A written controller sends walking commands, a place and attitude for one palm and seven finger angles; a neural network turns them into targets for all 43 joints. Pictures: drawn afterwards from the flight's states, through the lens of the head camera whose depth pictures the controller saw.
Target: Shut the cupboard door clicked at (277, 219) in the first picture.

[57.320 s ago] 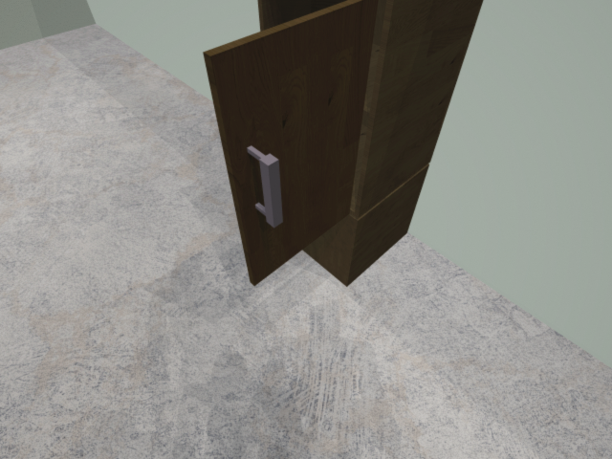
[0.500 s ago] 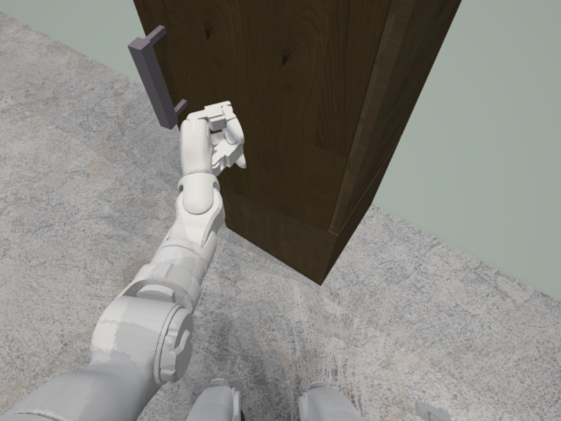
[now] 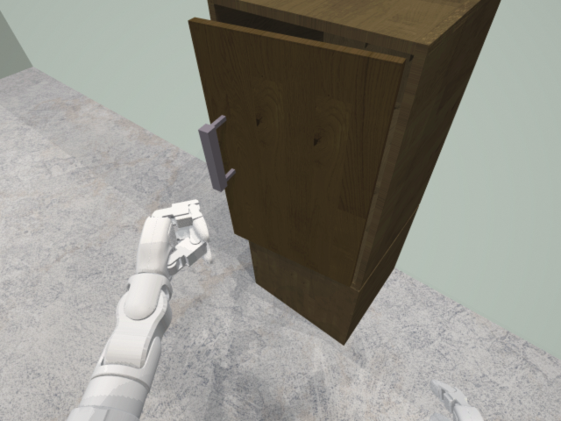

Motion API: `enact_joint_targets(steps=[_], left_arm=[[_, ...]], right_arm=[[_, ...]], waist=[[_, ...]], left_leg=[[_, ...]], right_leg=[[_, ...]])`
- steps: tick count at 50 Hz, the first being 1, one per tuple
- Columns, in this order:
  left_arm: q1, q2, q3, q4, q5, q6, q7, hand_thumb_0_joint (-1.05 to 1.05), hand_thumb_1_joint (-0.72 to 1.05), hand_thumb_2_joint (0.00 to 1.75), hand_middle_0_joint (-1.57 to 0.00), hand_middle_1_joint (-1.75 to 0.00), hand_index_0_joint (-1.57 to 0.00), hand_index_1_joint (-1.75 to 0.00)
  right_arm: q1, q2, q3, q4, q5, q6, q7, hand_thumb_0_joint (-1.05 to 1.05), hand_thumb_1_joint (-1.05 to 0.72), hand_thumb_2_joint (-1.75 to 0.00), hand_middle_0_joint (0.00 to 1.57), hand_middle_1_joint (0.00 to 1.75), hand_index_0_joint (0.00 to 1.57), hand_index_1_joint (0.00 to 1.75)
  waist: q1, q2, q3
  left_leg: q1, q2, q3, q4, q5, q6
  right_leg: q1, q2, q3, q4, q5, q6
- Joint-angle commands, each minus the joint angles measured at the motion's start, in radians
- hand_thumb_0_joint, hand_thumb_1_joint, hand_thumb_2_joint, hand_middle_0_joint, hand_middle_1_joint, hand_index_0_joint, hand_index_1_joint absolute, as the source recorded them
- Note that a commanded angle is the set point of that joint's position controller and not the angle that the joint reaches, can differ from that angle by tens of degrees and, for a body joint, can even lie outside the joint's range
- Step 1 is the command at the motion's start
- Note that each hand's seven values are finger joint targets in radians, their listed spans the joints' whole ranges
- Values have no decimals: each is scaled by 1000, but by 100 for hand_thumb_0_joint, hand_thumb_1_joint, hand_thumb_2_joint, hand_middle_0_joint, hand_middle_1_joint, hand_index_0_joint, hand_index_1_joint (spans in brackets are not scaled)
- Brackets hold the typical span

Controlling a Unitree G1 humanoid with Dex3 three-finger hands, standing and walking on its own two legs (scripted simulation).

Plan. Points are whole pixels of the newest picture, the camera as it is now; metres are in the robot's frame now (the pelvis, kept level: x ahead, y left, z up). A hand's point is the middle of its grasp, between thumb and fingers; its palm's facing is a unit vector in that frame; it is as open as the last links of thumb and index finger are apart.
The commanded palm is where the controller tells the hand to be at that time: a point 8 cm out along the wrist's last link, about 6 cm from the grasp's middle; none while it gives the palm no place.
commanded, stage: draw the hand back to the body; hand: left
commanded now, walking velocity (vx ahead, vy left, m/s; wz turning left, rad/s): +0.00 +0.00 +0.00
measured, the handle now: (220, 154) +0.64 +0.15 +0.02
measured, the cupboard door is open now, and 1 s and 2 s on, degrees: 8 8 8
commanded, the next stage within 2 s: step back with the hand held close in 1.00 s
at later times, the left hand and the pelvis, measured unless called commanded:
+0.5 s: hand (41, 294) +0.23 +0.25 +0.16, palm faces +0.37 -0.86 -0.36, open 5.2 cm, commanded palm +0.17 +0.30 +0.18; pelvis +0.02 +0.02 +0.03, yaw +2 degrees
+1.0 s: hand out of the picture +0.19 +0.28 +0.18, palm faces +0.47 -0.79 -0.40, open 7.4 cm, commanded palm +0.14 +0.31 +0.20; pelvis +0.01 +0.01 +0.03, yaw +2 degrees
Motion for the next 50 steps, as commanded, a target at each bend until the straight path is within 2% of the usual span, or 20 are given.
enact_joint_targets(steps=[1,3,10,13,16,19,21,22,24,27,29,31,32,34,38,39,43,44,47,50], left_arm=[[-159,174,45,-385,20,13,15,0,90,90,-102,-120,-102,-120],[-130,183,54,-428,25,38,20,0,90,90,-97,-114,-97,-114],[62,200,94,-614,28,99,29,0,90,90,-78,-93,-78,-93],[140,223,134,-693,30,112,39,0,90,90,-69,-84,-69,-84],[211,258,187,-756,31,120,46,0,90,90,-61,-75,-61,-75],[302,299,252,-805,33,120,54,0,90,90,-53,-66,-53,-66],[345,307,283,-836,31,118,59,0,90,90,-47,-60,-47,-60],[362,310,296,-851,31,116,61,0,90,90,-45,-57,-45,-57],[417,348,349,-859,30,113,66,0,90,90,-39,-51,-39,-51],[477,368,410,-878,22,100,72,0,90,90,-31,-42,-31,-42],[533,412,472,-883,18,92,77,0,90,90,-25,-36,-25,-36],[572,418,506,-903,13,80,80,0,90,90,-20,-30,-20,-30],[564,371,458,-885,16,80,76,0,90,90,-20,-30,-20,-30],[549,332,412,-848,19,86,73,0,90,90,-20,-30,-20,-30],[500,355,421,-845,27,77,84,0,90,90,-20,-30,-20,-30],[505,384,445,-852,25,74,85,0,90,90,-20,-30,-20,-30],[496,395,458,-892,26,58,90,0,90,90,-20,-30,-20,-30],[510,414,479,-890,24,57,89,0,90,90,-20,-30,-20,-30],[527,391,469,-889,22,54,86,0,90,90,-20,-30,-20,-30],[547,378,465,-861,16,60,79,0,90,90,-20,-30,-20,-30]], right_arm=[[-147,-63,-4,-186,8,-10,-44,0,-90,-90,20,30,20,30],[-166,-61,4,-186,7,-8,-54,0,-90,-90,20,30,20,30],[-192,-52,25,-193,-7,-29,-56,0,-90,-90,20,30,20,30],[-199,-52,31,-190,-16,-43,-52,0,-90,-90,20,30,20,30],[-204,-53,32,-184,-23,-58,-50,0,-90,-90,20,30,20,30],[-203,-58,27,-175,-30,-74,-48,0,-90,-90,20,30,20,30],[-205,-53,26,-172,-28,-81,-46,0,-90,-90,20,30,20,30],[-207,-52,25,-170,-28,-86,-44,0,-90,-90,20,30,20,30],[-210,-60,20,-160,-30,-97,-44,0,-90,-90,20,30,20,30],[-208,-56,14,-157,-28,-109,-46,0,-90,-90,20,30,20,30],[-209,-64,6,-149,-28,-121,-47,0,-90,-90,20,30,20,30],[-205,-59,2,-149,-24,-131,-48,0,-90,-90,20,30,20,30],[-204,-60,3,-143,-25,-136,-47,0,-90,-90,20,30,20,30],[-198,-72,-5,-134,-25,-145,-48,0,-90,-90,20,30,20,30],[-194,-78,-10,-129,-27,-157,-59,0,-90,-90,20,30,20,30],[-198,-84,-12,-125,-29,-161,-62,0,-90,-90,20,30,20,30],[-208,-66,-5,-124,-28,-173,-65,0,-90,-90,20,30,20,30],[-208,-70,-6,-120,-31,-176,-66,0,-90,-90,20,30,20,30],[-208,-61,-3,-122,-29,-178,-63,0,-90,-90,20,30,20,30],[-205,-60,-3,-121,-29,-175,-60,0,-90,-90,20,30,20,30]], waist=[[26,-90,-146],[27,-80,-100],[43,8,-91],[51,-5,-69],[60,20,-58],[72,-1,-66],[75,10,-60],[76,32,-47],[84,19,-26],[89,7,-18],[99,-2,-19],[101,20,-25],[92,20,0],[79,-15,48],[82,-38,35],[90,-50,16],[96,29,8],[101,15,9],[99,41,25],[98,23,36]], left_leg=[[260,-9,-7,-171,166,44],[309,-2,-14,-205,178,44],[432,8,-30,-285,263,34],[439,11,-36,-304,300,29],[445,13,-37,-315,331,26],[448,15,-41,-317,364,24],[447,18,-39,-317,380,21],[440,17,-42,-321,370,17],[421,17,-39,-323,347,18],[408,15,-36,-323,324,21],[393,15,-32,-319,314,23],[391,13,-27,-314,318,24],[387,11,-23,-314,311,26],[385,14,-22,-314,285,32],[389,10,-29,-324,229,38],[390,8,-28,-322,237,41],[391,2,-23,-320,235,37],[386,3,-20,-315,239,37],[383,4,-15,-316,256,33],[378,8,-13,-320,259,32]], right_leg=[[121,-45,23,-236,344,46],[122,-36,8,-266,322,36],[210,-33,-15,-329,351,22],[233,-31,-26,-344,377,20],[253,-34,-27,-357,391,20],[276,-31,-31,-364,404,21],[280,-36,-34,-362,412,22],[275,-35,-35,-364,394,21],[275,-34,-33,-377,379,22],[274,-39,-38,-376,361,25],[281,-39,-31,-385,355,26],[283,-44,-33,-376,365,26],[265,-45,-35,-374,361,28],[226,-44,-30,-393,332,33],[219,-45,-28,-393,264,34],[235,-48,-23,-399,275,34],[245,-51,-19,-394,273,30],[250,-52,-15,-408,281,31],[251,-52,-17,-399,304,29],[252,-52,-16,-402,309,32]])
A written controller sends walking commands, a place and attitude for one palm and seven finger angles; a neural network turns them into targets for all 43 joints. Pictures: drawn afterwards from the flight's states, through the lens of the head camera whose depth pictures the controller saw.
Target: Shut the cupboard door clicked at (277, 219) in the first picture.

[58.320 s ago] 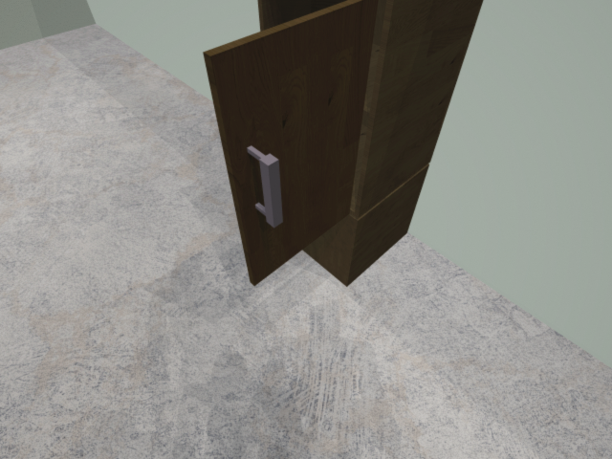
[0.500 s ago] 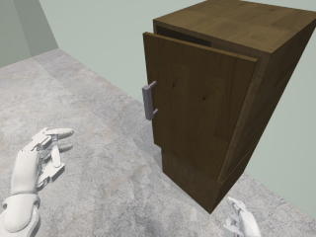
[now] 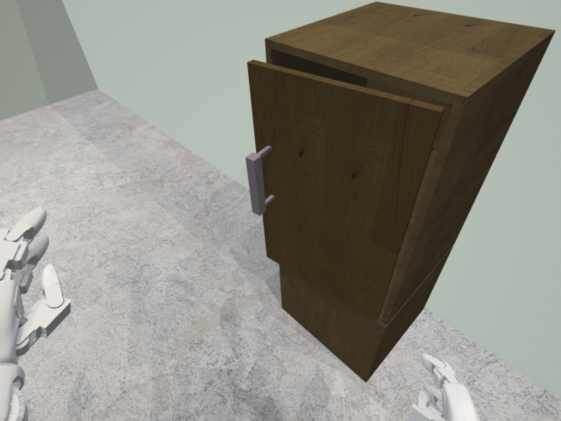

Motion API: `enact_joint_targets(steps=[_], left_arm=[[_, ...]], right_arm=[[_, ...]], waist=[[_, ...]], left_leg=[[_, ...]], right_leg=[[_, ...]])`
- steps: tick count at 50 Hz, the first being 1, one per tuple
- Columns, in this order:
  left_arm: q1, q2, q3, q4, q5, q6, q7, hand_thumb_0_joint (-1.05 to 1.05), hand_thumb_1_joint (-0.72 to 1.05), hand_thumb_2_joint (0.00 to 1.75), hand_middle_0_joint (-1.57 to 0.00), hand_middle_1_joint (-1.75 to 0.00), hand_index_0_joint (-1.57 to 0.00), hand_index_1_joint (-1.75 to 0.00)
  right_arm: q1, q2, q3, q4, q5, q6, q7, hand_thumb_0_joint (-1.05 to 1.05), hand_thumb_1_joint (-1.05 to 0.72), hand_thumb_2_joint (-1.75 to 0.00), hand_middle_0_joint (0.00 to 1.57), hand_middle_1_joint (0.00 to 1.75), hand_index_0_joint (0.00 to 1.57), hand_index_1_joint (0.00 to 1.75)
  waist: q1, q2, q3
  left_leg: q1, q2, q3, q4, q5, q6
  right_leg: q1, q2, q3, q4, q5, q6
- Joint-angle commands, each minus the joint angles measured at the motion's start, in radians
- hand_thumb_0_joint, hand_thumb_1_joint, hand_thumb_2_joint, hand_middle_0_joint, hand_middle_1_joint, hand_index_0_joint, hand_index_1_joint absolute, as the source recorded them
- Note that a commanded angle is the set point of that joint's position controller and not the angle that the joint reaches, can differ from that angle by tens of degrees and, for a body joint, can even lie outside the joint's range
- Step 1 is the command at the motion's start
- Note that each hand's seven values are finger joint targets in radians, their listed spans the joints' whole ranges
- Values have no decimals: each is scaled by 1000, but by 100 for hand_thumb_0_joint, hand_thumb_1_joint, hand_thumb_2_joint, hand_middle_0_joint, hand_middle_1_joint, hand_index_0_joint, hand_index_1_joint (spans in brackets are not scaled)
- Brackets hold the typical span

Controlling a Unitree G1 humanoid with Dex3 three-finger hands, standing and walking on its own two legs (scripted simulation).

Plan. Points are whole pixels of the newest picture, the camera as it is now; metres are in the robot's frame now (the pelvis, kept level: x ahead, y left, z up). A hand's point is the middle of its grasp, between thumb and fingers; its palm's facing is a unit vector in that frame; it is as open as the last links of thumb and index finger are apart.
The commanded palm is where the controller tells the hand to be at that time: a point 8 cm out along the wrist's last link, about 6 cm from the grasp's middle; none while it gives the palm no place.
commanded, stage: step back with the hand held close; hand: left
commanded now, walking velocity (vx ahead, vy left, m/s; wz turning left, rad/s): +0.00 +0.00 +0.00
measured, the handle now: (262, 180) +0.63 +0.12 -0.01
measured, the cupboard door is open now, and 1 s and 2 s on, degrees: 8 8 8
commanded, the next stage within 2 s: stop stepping back and stand still in 1.50 s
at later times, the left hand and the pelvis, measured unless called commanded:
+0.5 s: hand (36, 310) +0.18 +0.29 +0.16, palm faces +0.38 -0.77 -0.50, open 7.4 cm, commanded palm +0.12 +0.33 +0.17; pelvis -0.02 +0.03 +0.00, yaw -1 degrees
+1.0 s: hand out of the picture +0.09 +0.30 +0.16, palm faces +0.49 -0.74 -0.45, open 7.4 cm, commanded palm +0.03 +0.33 +0.17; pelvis -0.10 +0.03 -0.02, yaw +2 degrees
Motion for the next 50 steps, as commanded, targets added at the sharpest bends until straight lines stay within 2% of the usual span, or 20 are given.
enact_joint_targets(steps=[1,6,7,8,10,16,19,20,24,26,29,32,34,35,39,42,44,45,47,50], left_arm=[[-77,189,131,-193,-11,-63,11,0,90,90,-20,-30,-20,-30],[-73,190,129,-202,-11,-62,9,0,90,90,-20,-30,-20,-30],[-151,295,228,-245,-1,-97,19,0,90,90,-20,-30,-20,-30],[-86,242,184,-176,-1,-104,15,0,90,90,-20,-30,-20,-30],[-64,233,166,-186,5,-119,14,0,90,90,-20,-30,-20,-30],[0,255,184,-251,1,-118,30,0,90,90,-20,-30,-20,-30],[26,290,221,-262,-2,-110,38,0,90,90,-20,-30,-20,-30],[33,271,206,-266,-4,-109,38,0,90,90,-20,-30,-20,-30],[74,294,235,-268,-6,-114,45,0,90,90,-20,-30,-20,-30],[77,268,215,-269,-7,-119,46,0,90,90,-20,-30,-20,-30],[74,292,244,-275,2,-135,52,0,90,90,-20,-30,-20,-30],[68,260,227,-266,12,-154,57,0,90,90,-20,-30,-20,-30],[41,279,244,-288,27,-168,60,0,90,90,-20,-30,-20,-30],[38,252,225,-293,28,-176,60,0,90,90,-20,-30,-20,-30],[5,272,242,-323,43,-191,65,0,90,90,-20,-30,-20,-30],[-1,252,231,-341,45,-203,69,0,90,90,-20,-30,-20,-30],[-8,274,253,-349,51,-208,71,0,90,90,-20,-30,-20,-30],[-9,249,231,-355,46,-212,71,0,90,90,-20,-30,-20,-30],[4,253,234,-338,41,-213,76,0,90,90,-20,-30,-20,-30],[3,256,218,-318,31,-210,86,0,90,90,-20,-30,-20,-30]], right_arm=[[-145,-85,-36,-170,3,-46,-4,0,-90,-90,20,30,20,30],[-141,-88,-38,-171,1,-43,-1,0,-90,-90,20,30,20,30],[-129,-120,-49,-190,7,-19,0,0,-90,-90,20,30,20,30],[-133,-108,-48,-170,1,-5,-3,0,-90,-90,20,30,20,30],[-127,-107,-55,-169,1,16,-2,0,-90,-90,20,30,20,30],[-121,-122,-66,-204,5,60,-15,0,-90,-90,20,30,20,30],[-119,-127,-71,-218,6,79,-20,0,-90,-90,20,30,20,30],[-115,-122,-69,-224,9,84,-21,0,-90,-90,20,30,20,30],[-115,-135,-75,-234,8,88,-21,0,-90,-90,20,30,20,30],[-111,-131,-72,-241,9,87,-19,0,-90,-90,20,30,20,30],[-112,-145,-77,-239,6,75,-22,0,-90,-90,20,30,20,30],[-99,-142,-74,-240,7,63,-22,0,-90,-90,20,30,20,30],[-102,-153,-78,-237,4,51,-22,0,-90,-90,20,30,20,30],[-92,-143,-75,-237,5,45,-23,0,-90,-90,20,30,20,30],[-81,-153,-79,-228,-4,22,-21,0,-90,-90,20,30,20,30],[-71,-144,-77,-222,-8,4,-22,0,-90,-90,20,30,20,30],[-66,-149,-82,-214,-12,-4,-19,0,-90,-90,20,30,20,30],[-66,-135,-75,-216,-11,-8,-17,0,-90,-90,20,30,20,30],[-57,-130,-77,-206,-13,-7,-13,0,-90,-90,20,30,20,30],[-44,-109,-74,-181,-18,-2,-2,0,-90,-90,20,30,20,30]], waist=[[2,-1,-12],[2,-8,-35],[-31,-18,-13],[-40,-68,-9],[-45,-89,-43],[-47,10,-150],[-43,-13,-170],[-46,-23,-169],[-41,8,-154],[-45,-1,-131],[-46,15,-108],[-54,25,-71],[-56,46,-59],[-58,45,-60],[-57,69,-62],[-58,83,-63],[-58,76,-65],[-60,60,-56],[-63,1,-49],[-70,-115,-43]], left_leg=[[69,27,14,-55,160,19],[77,29,11,-59,168,19],[17,48,-18,13,115,41],[13,42,-22,49,108,39],[-9,43,-19,82,142,30],[22,89,-44,31,404,28],[4,101,-53,17,425,27],[-18,105,-57,11,417,24],[-91,122,-82,-37,308,31],[-149,131,-93,-59,218,35],[-274,142,-125,-116,-31,52],[-401,148,-148,-149,-268,68],[-463,151,-166,-160,-357,77],[-477,153,-171,-163,-367,78],[-521,161,-186,-164,-446,83],[-532,165,-182,-150,-459,83],[-537,157,-177,-132,-469,77],[-522,148,-168,-114,-448,72],[-469,120,-127,-24,-380,55],[-324,68,-70,141,-235,10]], right_leg=[[-100,-35,4,-97,193,20],[-90,-34,2,-92,201,21],[-158,-98,86,-140,217,24],[-182,-129,103,-150,245,18],[-166,-162,99,-111,359,8],[-115,-110,40,13,435,23],[-98,-93,37,35,431,27],[-88,-93,36,46,420,25],[-85,-76,39,64,316,28],[-83,-71,44,68,255,31],[-41,-56,48,81,149,34],[-15,-54,62,97,67,33],[7,-45,66,105,25,33],[13,-43,60,121,24,32],[18,-30,65,153,-27,29],[3,-28,70,176,-31,25],[-6,-32,81,168,-57,19],[-36,-42,90,157,-59,13],[-126,-84,152,91,-79,-6],[-312,-206,272,-50,-139,-62]])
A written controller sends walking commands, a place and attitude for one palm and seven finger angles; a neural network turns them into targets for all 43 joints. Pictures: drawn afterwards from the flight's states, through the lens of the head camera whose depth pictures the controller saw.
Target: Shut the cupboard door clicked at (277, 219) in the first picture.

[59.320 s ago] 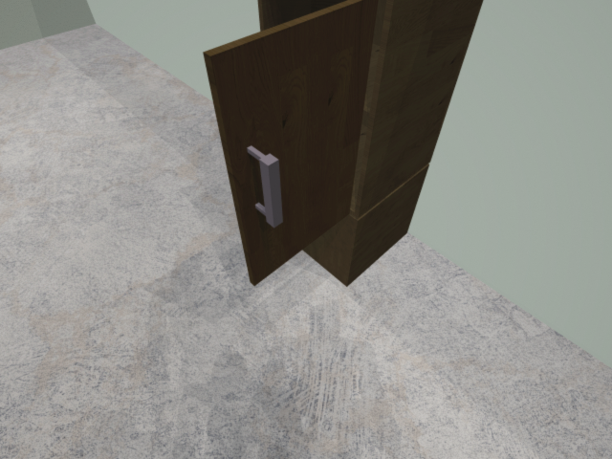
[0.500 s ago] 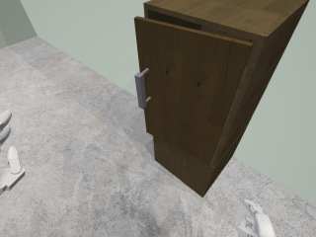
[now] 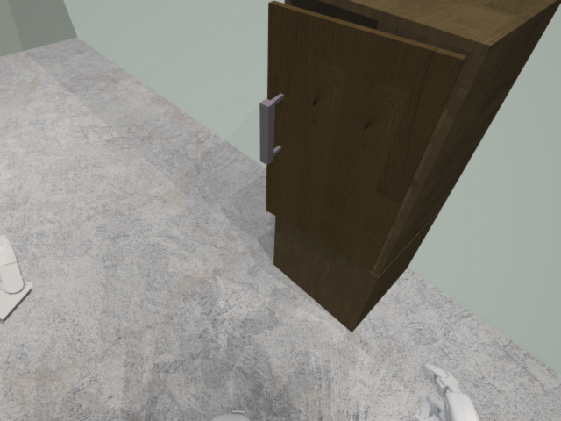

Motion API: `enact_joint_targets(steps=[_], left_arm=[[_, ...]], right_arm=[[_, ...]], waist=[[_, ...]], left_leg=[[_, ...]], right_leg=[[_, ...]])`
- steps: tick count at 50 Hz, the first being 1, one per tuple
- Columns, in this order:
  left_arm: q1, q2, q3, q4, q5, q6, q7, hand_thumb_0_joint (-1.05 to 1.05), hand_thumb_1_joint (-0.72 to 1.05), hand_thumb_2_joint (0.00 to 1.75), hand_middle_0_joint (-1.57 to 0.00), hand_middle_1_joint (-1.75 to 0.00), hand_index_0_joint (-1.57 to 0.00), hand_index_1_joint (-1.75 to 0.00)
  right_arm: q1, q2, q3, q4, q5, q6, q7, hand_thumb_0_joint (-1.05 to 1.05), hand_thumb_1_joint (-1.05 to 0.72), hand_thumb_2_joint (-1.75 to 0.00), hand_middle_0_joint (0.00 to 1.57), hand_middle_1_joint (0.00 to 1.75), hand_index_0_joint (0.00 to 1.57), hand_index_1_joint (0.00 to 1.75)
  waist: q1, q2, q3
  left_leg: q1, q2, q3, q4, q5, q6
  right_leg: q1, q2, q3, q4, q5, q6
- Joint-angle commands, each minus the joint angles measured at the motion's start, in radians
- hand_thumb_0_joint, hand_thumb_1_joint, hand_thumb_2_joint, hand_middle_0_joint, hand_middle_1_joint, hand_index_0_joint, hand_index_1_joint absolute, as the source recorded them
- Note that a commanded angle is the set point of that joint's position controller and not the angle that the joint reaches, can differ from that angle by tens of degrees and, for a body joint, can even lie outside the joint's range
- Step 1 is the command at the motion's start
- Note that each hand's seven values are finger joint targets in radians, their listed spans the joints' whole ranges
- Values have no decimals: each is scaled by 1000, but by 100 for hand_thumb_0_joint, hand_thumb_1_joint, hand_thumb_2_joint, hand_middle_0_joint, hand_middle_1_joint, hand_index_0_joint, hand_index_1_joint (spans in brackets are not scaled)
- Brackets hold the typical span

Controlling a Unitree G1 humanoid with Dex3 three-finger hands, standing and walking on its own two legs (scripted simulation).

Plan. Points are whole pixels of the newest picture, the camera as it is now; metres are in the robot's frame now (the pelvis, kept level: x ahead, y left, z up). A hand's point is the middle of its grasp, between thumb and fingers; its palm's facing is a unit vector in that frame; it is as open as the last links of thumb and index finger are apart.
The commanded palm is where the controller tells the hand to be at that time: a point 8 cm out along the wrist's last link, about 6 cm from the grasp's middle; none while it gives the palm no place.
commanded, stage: step back with the hand held close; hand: left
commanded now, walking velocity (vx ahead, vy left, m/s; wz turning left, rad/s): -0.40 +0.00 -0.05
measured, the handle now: (272, 129) +0.73 +0.07 +0.01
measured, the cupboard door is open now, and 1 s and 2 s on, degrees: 8 8 8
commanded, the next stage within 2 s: stop stepping back and stand still in 0.50 s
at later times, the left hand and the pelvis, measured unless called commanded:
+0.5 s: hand out of the picture +0.13 +0.28 +0.19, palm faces +0.40 -0.83 -0.38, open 7.5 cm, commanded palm +0.07 +0.32 +0.19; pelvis -0.08 +0.02 +0.00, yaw -3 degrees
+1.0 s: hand out of the picture +0.03 +0.30 +0.19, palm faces +0.31 -0.87 -0.38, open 7.5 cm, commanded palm -0.04 +0.36 +0.19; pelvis -0.19 +0.07 +0.02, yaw -4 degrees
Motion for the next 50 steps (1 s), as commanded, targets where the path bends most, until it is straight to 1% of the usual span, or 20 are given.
enact_joint_targets(steps=[1,6,9,10,17,21,23,26,29,31,33,34,35,38,40,42,44,47,49,50], left_arm=[[-61,204,104,-180,-19,-56,34,0,90,90,-20,-30,-20,-30],[-60,231,114,-223,-22,-58,48,0,90,90,-20,-30,-20,-30],[-47,243,175,-260,-8,-86,43,0,90,90,-20,-30,-20,-30],[-59,251,190,-285,-12,-90,33,0,90,90,-20,-30,-20,-30],[9,194,118,-246,-65,-95,-3,0,90,90,-20,-30,-20,-30],[-133,256,115,-255,-47,-109,7,0,90,90,-20,-30,-20,-30],[-184,233,67,-240,-44,-83,4,0,90,90,-20,-30,-20,-30],[-112,245,106,-250,-54,-50,-7,0,90,90,-20,-30,-20,-30],[-36,295,200,-224,-72,-79,-19,0,90,90,-20,-30,-20,-30],[62,276,205,-213,-83,-77,-26,0,90,90,-20,-30,-20,-30],[97,291,191,-280,-84,-77,-19,0,90,90,-20,-30,-20,-30],[78,305,211,-330,-89,-74,-6,0,90,90,-20,-30,-20,-30],[60,266,159,-326,-69,-43,-5,0,90,90,-20,-30,-20,-30],[-272,177,44,-189,-28,9,25,0,90,90,-20,-30,-20,-30],[-416,192,37,-184,-16,3,35,0,90,90,-20,-30,-20,-30],[-312,198,62,-194,-12,14,20,0,90,90,-20,-30,-20,-30],[-155,229,89,-326,-23,19,-3,0,90,90,-20,-30,-20,-30],[108,226,108,-434,-51,23,-10,0,90,90,-20,-30,-20,-30],[221,292,183,-397,-52,38,-3,0,90,90,-20,-30,-20,-30],[167,287,176,-407,-52,39,-7,0,90,90,-20,-30,-20,-30]], right_arm=[[-84,-114,-59,-132,1,-41,0,0,-90,-90,20,30,20,30],[-98,-118,-56,-133,8,-32,-5,0,-90,-90,20,30,20,30],[-150,-152,-63,-159,2,-62,-25,0,-90,-90,20,30,20,30],[-136,-137,-69,-147,-5,-71,-22,0,-90,-90,20,30,20,30],[-103,-111,-65,-96,-10,-117,11,0,-90,-90,20,30,20,30],[-90,-89,-47,-47,-22,-107,4,0,-90,-90,20,30,20,30],[-114,-101,-63,-55,2,-116,-13,0,-90,-90,20,30,20,30],[-153,-101,-52,-89,-3,-93,-19,0,-90,-90,20,30,20,30],[-180,-125,-69,-120,-13,-78,-9,0,-90,-90,20,30,20,30],[-135,-95,-66,-126,-21,-63,1,0,-90,-90,20,30,20,30],[-86,-82,-70,-121,2,-67,8,0,-90,-90,20,30,20,30],[-67,-98,-81,-102,-4,-74,7,0,-90,-90,20,30,20,30],[-45,-85,-68,-76,-15,-53,12,0,-90,-90,20,30,20,30],[-49,-119,-34,-56,-14,-63,-17,0,-90,-90,20,30,20,30],[-60,-156,-49,-74,7,-121,-35,0,-90,-90,20,30,20,30],[-84,-133,-58,-80,0,-131,-15,0,-90,-90,20,30,20,30],[-105,-104,-65,-103,-4,-131,23,0,-90,-90,20,30,20,30],[-119,-74,-54,-141,-17,-102,54,0,-90,-90,20,30,20,30],[-84,-63,-50,-132,-14,-65,54,0,-90,-90,20,30,20,30],[-66,-62,-54,-102,-10,-37,52,0,-90,-90,20,30,20,30]], waist=[[-22,-97,-71],[-33,-51,-74],[-9,277,-90],[-6,268,-129],[-4,215,-180],[-23,-6,-188],[-39,-93,-169],[-23,86,-148],[-11,260,-115],[9,215,-167],[-15,-86,-162],[-15,-184,-164],[-27,-219,-67],[-80,123,104],[-40,275,94],[-22,385,-41],[6,340,-125],[17,297,-193],[10,83,-194],[-3,-128,-137]], left_leg=[[38,47,-70,-9,-180,-33],[121,73,-110,-71,-185,-16],[-266,304,-407,-510,-564,84],[-262,339,-419,-535,-529,87],[98,250,-196,-457,-260,-43],[362,125,3,-96,62,-108],[442,80,1,-43,43,-89],[349,142,-98,-263,110,-50],[3,225,-227,-569,-471,-102],[11,160,-117,-464,-403,-163],[339,-23,84,148,-139,-160],[420,-21,-40,414,-124,-134],[299,29,-114,534,-132,-111],[117,89,-132,-122,-182,-63],[-62,228,-461,-486,-481,9],[-23,225,-474,-647,-753,-138],[21,193,-367,-643,-615,-194],[-10,135,-143,-529,-385,-147],[-45,32,10,-201,-266,-141],[-15,-13,64,209,-168,-116]], right_leg=[[-50,-228,299,-260,-184,-108],[-145,-176,185,-212,-210,-72],[225,58,32,221,-162,10],[260,72,35,328,-158,9],[171,65,-17,-94,-275,-26],[-64,-191,217,-336,-1,-115],[-166,-160,129,-278,-20,-81],[-86,-7,14,-146,-120,-18],[185,104,-39,-25,-389,-55],[221,91,-60,-73,-392,-96],[-217,-149,145,-365,-480,-162],[-425,-323,355,-438,-543,-249],[-420,-363,319,-389,-529,-272],[-196,-98,5,-48,-378,-41],[29,49,-5,179,-258,20],[99,126,-9,354,-317,3],[169,149,-29,363,-282,-15],[380,152,-105,36,-307,-58],[418,2,35,-272,-255,-102],[196,-222,237,-390,-227,-163]])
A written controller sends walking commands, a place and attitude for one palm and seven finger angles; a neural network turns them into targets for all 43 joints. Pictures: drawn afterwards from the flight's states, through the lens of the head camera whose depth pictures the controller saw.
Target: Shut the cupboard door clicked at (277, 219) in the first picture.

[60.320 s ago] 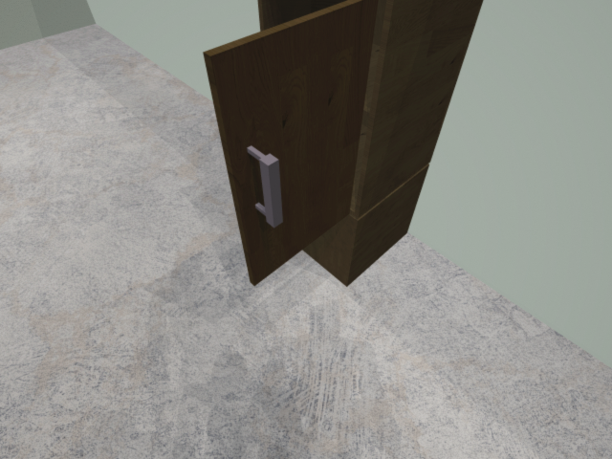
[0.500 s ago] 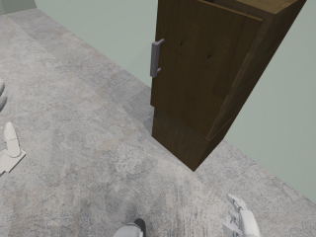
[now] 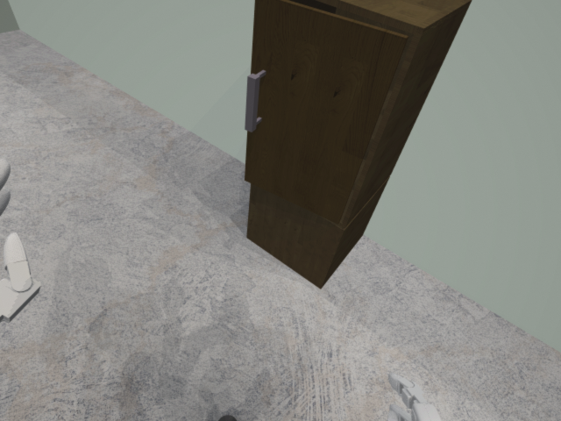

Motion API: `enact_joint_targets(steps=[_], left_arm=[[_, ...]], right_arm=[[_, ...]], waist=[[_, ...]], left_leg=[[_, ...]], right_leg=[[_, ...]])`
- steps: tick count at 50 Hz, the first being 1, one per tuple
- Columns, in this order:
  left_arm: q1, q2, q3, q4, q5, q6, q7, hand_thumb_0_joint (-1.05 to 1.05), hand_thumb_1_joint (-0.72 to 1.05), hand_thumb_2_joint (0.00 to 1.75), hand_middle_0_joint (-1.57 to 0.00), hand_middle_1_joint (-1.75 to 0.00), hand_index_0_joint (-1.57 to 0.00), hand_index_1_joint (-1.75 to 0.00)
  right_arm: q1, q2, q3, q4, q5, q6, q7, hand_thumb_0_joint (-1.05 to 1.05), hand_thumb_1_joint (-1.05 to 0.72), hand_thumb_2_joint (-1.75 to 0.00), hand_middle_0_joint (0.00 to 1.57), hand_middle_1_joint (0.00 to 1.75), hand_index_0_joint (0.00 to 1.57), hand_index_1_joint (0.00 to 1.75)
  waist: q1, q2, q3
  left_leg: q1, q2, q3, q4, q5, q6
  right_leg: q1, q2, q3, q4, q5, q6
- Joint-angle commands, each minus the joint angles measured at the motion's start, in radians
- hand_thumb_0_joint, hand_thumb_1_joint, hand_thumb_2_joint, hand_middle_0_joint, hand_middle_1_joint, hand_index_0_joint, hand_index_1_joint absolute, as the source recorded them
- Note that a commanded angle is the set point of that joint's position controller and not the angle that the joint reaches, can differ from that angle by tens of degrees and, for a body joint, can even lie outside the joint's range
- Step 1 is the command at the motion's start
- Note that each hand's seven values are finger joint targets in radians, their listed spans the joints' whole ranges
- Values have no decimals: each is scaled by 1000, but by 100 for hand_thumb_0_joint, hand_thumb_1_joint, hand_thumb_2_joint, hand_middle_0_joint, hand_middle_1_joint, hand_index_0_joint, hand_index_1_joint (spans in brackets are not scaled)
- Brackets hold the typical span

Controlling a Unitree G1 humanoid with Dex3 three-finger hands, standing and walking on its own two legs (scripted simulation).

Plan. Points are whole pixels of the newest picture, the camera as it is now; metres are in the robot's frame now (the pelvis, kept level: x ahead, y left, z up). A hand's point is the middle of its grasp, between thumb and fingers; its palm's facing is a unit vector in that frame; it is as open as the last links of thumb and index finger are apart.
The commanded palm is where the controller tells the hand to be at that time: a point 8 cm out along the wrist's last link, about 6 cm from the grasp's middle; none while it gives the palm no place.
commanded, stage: stop stepping back and stand still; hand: left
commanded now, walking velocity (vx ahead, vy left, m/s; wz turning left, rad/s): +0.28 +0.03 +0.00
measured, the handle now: (256, 101) +0.92 +0.06 -0.01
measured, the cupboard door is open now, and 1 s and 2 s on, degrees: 8 8 8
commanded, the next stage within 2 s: let the arm hang, fingers relaxed in 1.54 s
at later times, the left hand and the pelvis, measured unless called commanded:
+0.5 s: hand out of the picture +0.18 +0.33 +0.18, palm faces +0.47 -0.76 -0.45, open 7.5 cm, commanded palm +0.11 +0.36 +0.18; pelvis -0.02 +0.05 -0.01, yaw +1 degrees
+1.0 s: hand out of the picture +0.20 +0.34 +0.16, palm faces +0.41 -0.77 -0.49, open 7.4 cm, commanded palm +0.13 +0.38 +0.18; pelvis +0.00 +0.07 +0.00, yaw +1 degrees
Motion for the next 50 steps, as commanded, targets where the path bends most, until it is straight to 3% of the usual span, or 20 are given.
enact_joint_targets(steps=[1,2,3,4,6,9,13,15,17,19,24,26,28,29,31,33,35,37,44,50], left_arm=[[-21,308,241,-313,-14,-94,21,0,90,90,-20,-30,-20,-30],[-97,335,291,-172,-17,-114,34,0,90,90,-20,-30,-20,-30],[-77,215,201,-3,-3,-100,38,0,90,90,-20,-30,-20,-30],[-131,190,157,10,0,-83,35,0,90,90,-20,-30,-20,-30],[-71,156,117,156,15,-82,39,0,90,90,-20,-30,-20,-30],[-150,124,48,120,26,-90,44,0,90,90,-20,-30,-20,-30],[-219,125,16,-54,41,-91,65,0,90,90,-20,-30,-20,-30],[-248,164,48,-178,34,-106,72,0,90,90,-20,-30,-20,-30],[-247,184,84,-252,36,-121,76,0,90,90,-20,-30,-20,-30],[-189,241,162,-227,30,-126,61,0,90,90,-20,-30,-20,-30],[-6,171,162,-108,16,-108,43,0,90,90,-20,-30,-20,-30],[7,140,142,-54,4,-98,37,0,90,90,-20,-30,-20,-30],[41,138,129,-45,-2,-89,43,0,90,90,-20,-30,-20,-30],[43,152,137,-37,2,-87,51,0,90,90,-20,-30,-20,-30],[11,166,136,-65,7,-100,59,0,90,90,-20,-30,-20,-30],[-6,169,136,-95,13,-106,61,0,90,90,-20,-30,-20,-30],[-44,188,146,-157,20,-113,60,0,90,90,-20,-30,-20,-30],[-51,184,140,-159,27,-120,56,0,90,90,-20,-30,-20,-30],[32,151,138,-99,21,-123,52,0,90,90,-20,-30,-20,-30],[59,141,134,-75,13,-121,49,0,90,90,-20,-30,-20,-30]], right_arm=[[-118,-184,-76,-116,11,27,-20,0,-90,-90,20,30,20,30],[-137,-192,-66,-104,-12,22,-30,0,-90,-90,20,30,20,30],[-105,-171,-74,-99,8,16,-41,0,-90,-90,20,30,20,30],[-130,-201,-88,-115,29,17,-49,0,-90,-90,20,30,20,30],[-132,-208,-78,-99,24,20,-69,0,-90,-90,20,30,20,30],[-146,-212,-76,-98,22,0,-87,0,-90,-90,20,30,20,30],[-136,-203,-75,-109,9,-38,-95,0,-90,-90,20,30,20,30],[-121,-220,-85,-114,10,-56,-103,0,-90,-90,20,30,20,30],[-123,-254,-97,-140,16,-55,-93,0,-90,-90,20,30,20,30],[-116,-212,-88,-106,8,-65,-78,0,-90,-90,20,30,20,30],[-99,-212,-87,-132,24,-48,-41,0,-90,-90,20,30,20,30],[-100,-207,-88,-140,32,-31,-34,0,-90,-90,20,30,20,30],[-84,-191,-90,-144,39,-10,-30,0,-90,-90,20,30,20,30],[-90,-189,-85,-136,37,-3,-31,0,-90,-90,20,30,20,30],[-110,-175,-69,-133,32,5,-37,0,-90,-90,20,30,20,30],[-122,-179,-66,-132,28,9,-50,0,-90,-90,20,30,20,30],[-139,-189,-69,-142,26,4,-64,0,-90,-90,20,30,20,30],[-136,-183,-64,-141,25,0,-63,0,-90,-90,20,30,20,30],[-117,-197,-81,-147,36,-2,-51,0,-90,-90,20,30,20,30],[-131,-192,-75,-159,39,9,-57,0,-90,-90,20,30,20,30]], waist=[[51,-133,-47],[31,-53,10],[17,-46,-20],[26,-33,29],[43,60,89],[60,-41,74],[65,-145,15],[46,41,-32],[53,348,-56],[48,373,-29],[53,229,-48],[48,125,-46],[37,-57,-87],[34,-55,-94],[36,-54,-98],[34,-10,-114],[40,130,-114],[49,212,-105],[47,148,-143],[50,117,-107]], left_leg=[[-201,-4,4,659,-192,5],[-193,58,-26,742,-152,9],[-226,58,-31,718,-141,24],[-242,58,-29,720,-128,26],[-250,77,-2,617,-128,34],[-185,68,52,422,-164,47],[93,41,122,140,-145,70],[288,78,66,-29,-86,87],[411,297,-259,-88,139,160],[327,318,-266,-158,32,173],[135,229,-23,12,97,96],[45,167,32,76,-52,70],[48,84,54,237,-76,43],[36,65,47,278,-84,34],[35,65,22,212,-151,37],[150,72,17,79,52,50],[261,134,-20,39,388,66],[271,164,-52,28,500,75],[212,122,-1,48,365,49],[159,122,-8,9,232,54]], right_leg=[[-78,-500,491,-493,-53,-197],[-172,-511,431,-483,-41,-212],[-122,-440,405,-457,-185,-159],[-165,-414,448,-471,-286,-120],[-109,-409,413,-470,-201,-108],[-13,-383,322,-431,-55,-80],[-28,-341,230,-360,-11,-90],[-64,-276,145,-172,135,-35],[-238,-138,20,102,178,52],[-240,-134,42,130,50,59],[54,-114,18,-151,292,50],[96,-168,112,-138,367,17],[76,-305,323,-213,465,-58],[91,-351,366,-225,579,-89],[138,-359,300,-187,737,-80],[111,-297,200,-130,731,-22],[69,-213,98,-54,738,36],[55,-173,63,-60,660,53],[145,-205,92,-106,727,36],[131,-202,100,-133,625,45]])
